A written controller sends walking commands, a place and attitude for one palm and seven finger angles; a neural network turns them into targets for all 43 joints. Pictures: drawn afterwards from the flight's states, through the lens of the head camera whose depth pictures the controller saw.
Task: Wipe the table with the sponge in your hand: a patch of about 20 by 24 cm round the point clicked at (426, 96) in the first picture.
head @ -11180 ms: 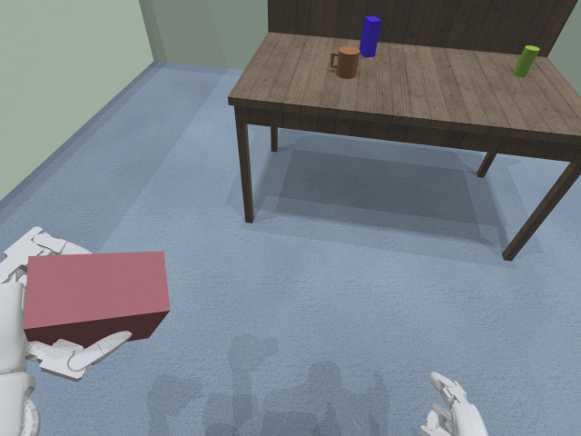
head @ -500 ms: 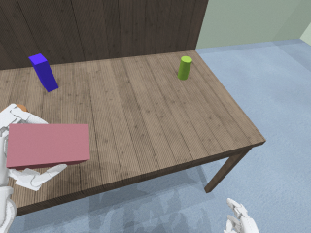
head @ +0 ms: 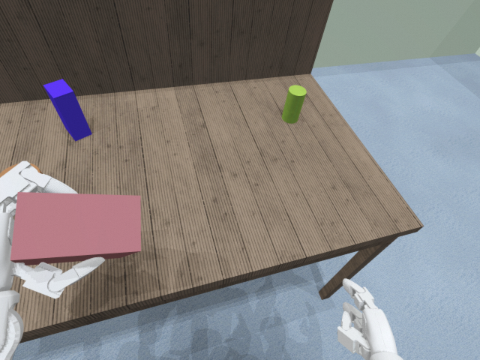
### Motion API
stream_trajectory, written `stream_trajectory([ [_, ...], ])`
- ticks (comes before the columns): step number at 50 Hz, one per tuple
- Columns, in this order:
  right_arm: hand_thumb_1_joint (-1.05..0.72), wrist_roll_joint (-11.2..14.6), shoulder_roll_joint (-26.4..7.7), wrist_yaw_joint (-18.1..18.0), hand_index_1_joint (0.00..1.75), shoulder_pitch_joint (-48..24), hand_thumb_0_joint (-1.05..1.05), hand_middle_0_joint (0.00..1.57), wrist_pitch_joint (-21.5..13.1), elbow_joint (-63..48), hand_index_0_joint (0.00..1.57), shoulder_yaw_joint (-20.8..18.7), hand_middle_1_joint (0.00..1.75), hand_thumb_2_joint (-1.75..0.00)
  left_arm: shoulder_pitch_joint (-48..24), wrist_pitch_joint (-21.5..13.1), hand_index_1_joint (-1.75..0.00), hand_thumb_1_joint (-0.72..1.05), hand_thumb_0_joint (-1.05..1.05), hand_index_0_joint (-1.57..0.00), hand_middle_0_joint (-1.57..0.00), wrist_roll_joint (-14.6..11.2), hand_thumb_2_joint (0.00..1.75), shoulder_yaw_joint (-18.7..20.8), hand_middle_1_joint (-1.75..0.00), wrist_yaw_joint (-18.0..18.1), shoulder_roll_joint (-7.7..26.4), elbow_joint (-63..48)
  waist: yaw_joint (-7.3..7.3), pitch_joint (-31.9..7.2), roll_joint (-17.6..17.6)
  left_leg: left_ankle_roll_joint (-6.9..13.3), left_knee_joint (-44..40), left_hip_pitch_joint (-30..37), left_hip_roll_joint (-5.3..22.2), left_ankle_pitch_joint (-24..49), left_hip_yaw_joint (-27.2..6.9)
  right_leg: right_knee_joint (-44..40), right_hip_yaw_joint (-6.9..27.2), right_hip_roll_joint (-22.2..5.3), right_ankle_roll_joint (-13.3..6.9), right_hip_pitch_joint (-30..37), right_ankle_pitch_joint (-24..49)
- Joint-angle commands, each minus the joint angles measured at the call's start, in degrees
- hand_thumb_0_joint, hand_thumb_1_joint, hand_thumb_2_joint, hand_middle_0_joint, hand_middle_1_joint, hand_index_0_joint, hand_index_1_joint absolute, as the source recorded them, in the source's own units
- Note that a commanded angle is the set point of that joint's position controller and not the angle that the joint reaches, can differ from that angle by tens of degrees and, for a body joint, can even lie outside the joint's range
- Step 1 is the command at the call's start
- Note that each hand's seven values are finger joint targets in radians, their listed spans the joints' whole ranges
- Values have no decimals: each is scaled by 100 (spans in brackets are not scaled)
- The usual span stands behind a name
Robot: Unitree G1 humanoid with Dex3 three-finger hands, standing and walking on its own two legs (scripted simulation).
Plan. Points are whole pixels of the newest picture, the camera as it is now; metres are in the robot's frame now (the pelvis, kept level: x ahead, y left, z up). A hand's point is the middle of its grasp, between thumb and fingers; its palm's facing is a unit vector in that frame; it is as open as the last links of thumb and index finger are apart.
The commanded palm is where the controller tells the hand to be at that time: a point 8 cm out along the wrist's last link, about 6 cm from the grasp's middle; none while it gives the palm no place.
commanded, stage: come to a stop and stand still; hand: left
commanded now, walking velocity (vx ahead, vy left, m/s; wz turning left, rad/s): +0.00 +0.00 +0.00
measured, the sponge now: (96, 231) +0.23 +0.21 +0.14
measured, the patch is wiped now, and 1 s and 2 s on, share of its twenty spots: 0.00 0.00 0.00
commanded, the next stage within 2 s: look again from close up in 0.40 s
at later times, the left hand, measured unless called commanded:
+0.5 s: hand (74, 226) +0.23 +0.23 +0.15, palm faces +0.35 -0.86 -0.38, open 10.4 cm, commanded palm +0.17 +0.27 +0.17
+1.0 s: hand (75, 229) +0.23 +0.23 +0.15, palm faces +0.35 -0.85 -0.39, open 10.4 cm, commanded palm +0.17 +0.27 +0.17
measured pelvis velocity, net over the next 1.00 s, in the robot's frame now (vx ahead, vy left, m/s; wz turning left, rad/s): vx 0.01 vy -0.01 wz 0.00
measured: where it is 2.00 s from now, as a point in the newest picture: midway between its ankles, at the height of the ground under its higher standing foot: outside the picture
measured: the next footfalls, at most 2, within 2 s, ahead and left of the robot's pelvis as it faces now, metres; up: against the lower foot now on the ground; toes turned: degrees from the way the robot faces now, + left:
none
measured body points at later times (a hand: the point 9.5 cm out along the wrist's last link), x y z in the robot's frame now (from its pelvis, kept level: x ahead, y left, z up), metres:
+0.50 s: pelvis +0.01 -0.01 +0.00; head +0.04 +0.01 +0.45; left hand +0.21 +0.28 +0.17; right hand +0.20 -0.24 -0.07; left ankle +0.03 +0.09 -0.74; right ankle +0.03 -0.15 -0.74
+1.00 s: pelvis +0.01 -0.01 +0.00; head +0.04 +0.01 +0.45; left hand +0.20 +0.28 +0.17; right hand +0.19 -0.24 -0.07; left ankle +0.03 +0.09 -0.74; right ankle +0.03 -0.15 -0.74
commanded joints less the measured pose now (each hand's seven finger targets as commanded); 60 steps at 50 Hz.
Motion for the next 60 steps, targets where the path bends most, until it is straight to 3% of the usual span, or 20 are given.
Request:
stream_trajectory([
  [1, -90, 37, -831, -64, 30, -382, 0, 20, -269, -863, 20, -327, 30, -90, -250, -335, -160, 10, 0, -120, -120, -97, 130, 705, -160, 101, 1007, -1415, -66, -1180, 741, -184, -627, 175, 437, 507, -323, -54, 64, -9, -279, 606, 898],
  [2, -90, 16, -834, -66, 30, -321, 0, 20, -235, -848, 20, -317, 30, -90, -223, -348, -160, 10, 0, -120, -120, -118, 130, 578, -160, 81, 859, -1371, -68, -1206, 761, -184, -655, 86, 430, 496, -325, -42, -8, 3, -266, 684, 870],
  [6, -90, 39, -848, -93, 30, -384, 0, 20, -223, -888, 20, -338, 30, -90, -138, -309, -160, 10, 0, -120, -120, -127, 130, 760, -160, 111, 1072, -1535, -68, -1304, 737, -180, -569, 255, 442, 709, -312, -15, 55, -31, -282, 654, 1080],
  [7, -90, 18, -845, -97, 30, -335, 0, 20, -192, -870, 20, -325, 30, -90, -88, -309, -160, 10, 0, -120, -120, -148, 130, 635, -160, 95, 915, -1405, -71, -1277, 702, -175, -586, 176, 436, 702, -316, -39, -5, -35, -272, 688, 1050],
  [14, -90, 31, -879, -143, 30, -337, 0, 20, -146, -879, 20, -369, 30, -90, -57, -245, -160, 10, 0, -120, -120, -167, 130, 636, -160, 128, 954, -1433, -79, -1357, 627, -170, -480, 344, 443, 890, -323, -52, 88, -98, -298, 635, 1232],
  [21, -90, 44, -877, -179, 30, -400, 0, 20, -96, -859, 20, -359, 30, -90, -57, -151, -160, 10, 0, -120, -120, -172, 130, 715, -160, 159, 1038, -1324, -95, -1185, 502, -141, -528, 217, 419, 377, -295, -214, 185, -105, -299, 468, 907],
  [22, -90, 32, -862, -176, 30, -368, 0, 20, -82, -858, 20, -349, 30, -90, -57, -161, -160, 10, 0, -120, -120, -186, 130, 571, -160, 140, 870, -1269, -104, -1206, 522, -134, -532, 195, 413, 339, -284, -216, 153, -114, -303, 494, 851],
  [26, -90, 45, -882, -190, 30, -421, 0, 20, -107, -873, 20, -358, 30, -90, -113, -159, -160, 10, 0, -120, -120, -162, 130, 738, -160, 174, 1102, -1491, -94, -1248, 642, -137, -555, 246, 424, 396, -301, -172, 175, -95, -308, 462, 871],
  [27, -90, 34, -856, -187, 30, -385, 0, 20, -89, -867, 20, -338, 30, -90, -58, -164, -160, 10, 0, -120, -120, -180, 130, 560, -160, 153, 887, -1364, -104, -1220, 639, -133, -576, 191, 420, 390, -307, -177, 124, -97, -307, 494, 824],
  [31, -90, 56, -874, -195, 30, -412, 0, 20, -90, -876, 20, -357, 30, -90, -53, -132, -160, 10, 0, -120, -120, -167, 130, 681, -160, 167, 1040, -1389, -106, -1161, 604, -133, -594, 202, 426, 269, -319, -227, 169, -90, -307, 398, 732],
  [35, -90, 49, -874, -189, 30, -361, 0, 20, -76, -887, 20, -358, 30, -90, -109, -121, -160, 10, 0, -120, -120, -167, 130, 512, -160, 141, 869, -1267, -112, -1126, 569, -135, -627, 154, 433, 90, -350, -268, 202, -89, -313, 338, 519],
  [36, -90, 54, -877, -201, 30, -412, 0, 20, -81, -860, 20, -350, 30, -90, -138, -118, -160, 10, 0, -120, -120, -146, 130, 649, -160, 166, 1013, -1317, -113, -1064, 655, -136, -673, 112, 436, -15, -319, -278, 180, -63, -305, 311, 476],
  [37, -90, 43, -855, -199, 30, -383, 0, 20, -73, -872, 20, -328, 30, -90, -114, -126, -160, 10, 0, -120, -120, -164, 130, 491, -160, 144, 840, -1225, -118, -1056, 637, -117, -695, 58, 440, -158, -334, -290, 136, -69, -295, 327, 346],
  [41, -90, 49, -878, -207, 30, -409, 0, 20, -97, -857, 20, -346, 30, -90, -223, -112, -160, 10, 0, -120, -120, -130, 130, 636, -160, 179, 1029, -1347, -115, -1073, 652, -119, -693, 71, 432, -162, -346, -291, 178, -57, -304, 328, 375],
  [45, -90, 42, -874, -190, 30, -356, 0, 20, -92, -885, 20, -356, 30, -90, -140, -119, -160, 10, 0, -120, -120, -148, 130, 550, -160, 166, 923, -1430, -110, -1282, 583, -122, -614, 146, 421, 144, -370, -202, 154, -87, -317, 485, 610],
  [51, -90, 65, -850, -160, 30, -383, 0, 20, -39, -877, 20, -379, 30, -90, -314, -87, -160, 10, 0, -120, -120, -176, 130, 699, -160, 134, 1044, -1407, -117, -1189, 685, -171, -680, 291, 701, 207, -311, 56, 97, 88, -284, 142, 531],
  [52, -90, 64, -837, -147, 30, -355, 0, 20, -13, -895, 20, -376, 30, -90, -329, -78, -160, 10, 0, -120, -120, -212, 130, 530, -160, 100, 835, -1276, -126, -1130, 745, -154, -712, 205, 760, 122, -340, 119, 37, 116, -272, 109, 423],
  [55, -90, 82, -844, -96, 30, -343, 0, 20, 41, -978, 20, -432, 30, -90, -495, -33, -160, 10, 0, -120, -120, -200, 130, 558, -160, 74, 894, -1329, -101, -1227, 896, -80, -645, 227, 987, 110, -379, 415, 15, 150, -273, 57, 340],
  [58, -90, 95, -811, -52, 30, -371, 0, 20, 67, -1043, 20, -423, 30, -90, -456, 27, -160, 10, 0, -120, -120, -208, 130, 535, -160, 65, 882, -1450, -105, -1193, 1047, -23, -595, 109, 1056, -15, -392, 511, -84, 169, -285, 57, 201],
  [60, -90, 106, -807, -28, 30, -319, 0, 20, 102, -1079, 20, -437, 30, -90, -324, 64, -160, 10, 0, -120, -120, -228, 130, 556, -160, 57, 886, -1495, -117, -1207, 853, -40, -391, 123, 962, -58, -342, 381, 23, 155, -332, 20, 245],
])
